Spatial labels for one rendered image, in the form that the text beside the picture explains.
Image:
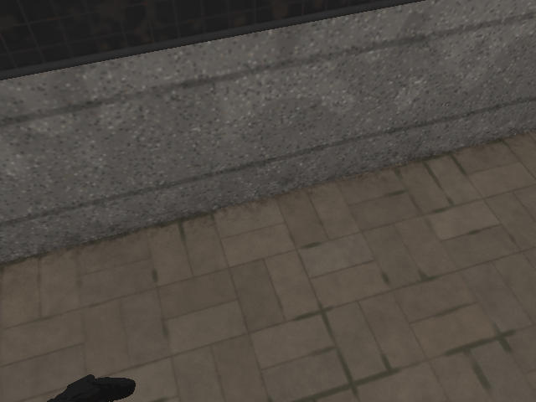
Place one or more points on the robot left hand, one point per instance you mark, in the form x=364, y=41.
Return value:
x=89, y=389

